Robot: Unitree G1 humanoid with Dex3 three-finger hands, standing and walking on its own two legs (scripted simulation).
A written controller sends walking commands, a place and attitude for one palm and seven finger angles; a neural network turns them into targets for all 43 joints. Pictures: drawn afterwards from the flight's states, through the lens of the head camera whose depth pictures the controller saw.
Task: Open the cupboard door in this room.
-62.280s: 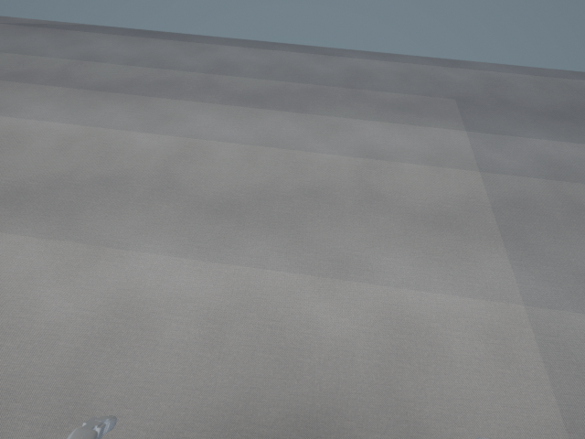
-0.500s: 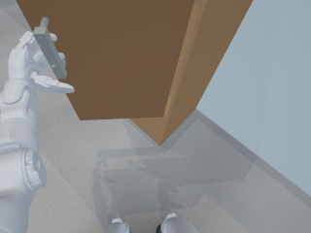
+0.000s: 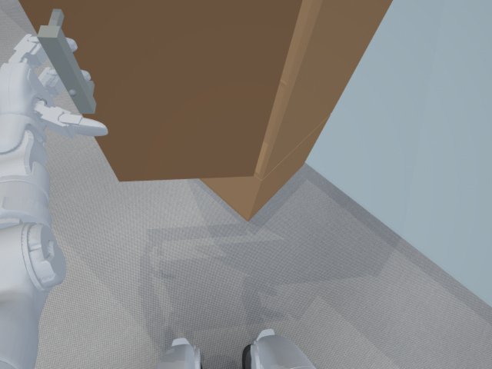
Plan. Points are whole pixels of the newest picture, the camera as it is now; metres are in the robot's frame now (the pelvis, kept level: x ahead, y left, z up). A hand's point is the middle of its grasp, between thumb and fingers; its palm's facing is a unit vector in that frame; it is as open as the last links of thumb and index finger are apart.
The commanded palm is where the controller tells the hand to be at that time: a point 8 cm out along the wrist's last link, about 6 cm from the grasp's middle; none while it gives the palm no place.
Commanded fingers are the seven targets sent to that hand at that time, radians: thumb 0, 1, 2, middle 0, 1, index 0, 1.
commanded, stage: close the thumb around the handle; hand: left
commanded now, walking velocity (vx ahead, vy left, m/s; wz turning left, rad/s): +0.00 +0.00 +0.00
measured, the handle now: (73, 65) +0.57 +0.22 +0.10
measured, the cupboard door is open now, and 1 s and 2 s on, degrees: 48 49 96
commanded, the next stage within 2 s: pull the door open along its arc in 0.70 s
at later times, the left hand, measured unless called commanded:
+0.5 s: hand (74, 94) +0.52 +0.21 +0.10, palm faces +0.01 -1.00 +0.02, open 7.6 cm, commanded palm +0.50 +0.26 +0.10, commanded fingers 0.00 0.90 0.90 -0.40 -1.35 -0.40 -1.35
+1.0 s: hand (86, 101) +0.51 +0.20 +0.09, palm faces +0.03 -1.00 +0.00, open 6.0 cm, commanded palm +0.46 +0.24 +0.10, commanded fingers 0.00 0.90 0.90 -0.40 -1.35 -0.40 -1.35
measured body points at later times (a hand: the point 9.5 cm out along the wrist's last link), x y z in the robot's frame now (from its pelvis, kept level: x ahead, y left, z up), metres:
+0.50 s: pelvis +0.01 +0.01 +0.00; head +0.12 +0.03 +0.44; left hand +0.51 +0.27 +0.10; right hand +0.00 -0.25 -0.10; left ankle +0.00 +0.09 -0.68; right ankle +0.01 -0.11 -0.68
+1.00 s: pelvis +0.01 +0.00 +0.00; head +0.11 +0.01 +0.44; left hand +0.50 +0.25 +0.10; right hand -0.01 -0.26 -0.10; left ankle +0.00 +0.09 -0.68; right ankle +0.01 -0.11 -0.68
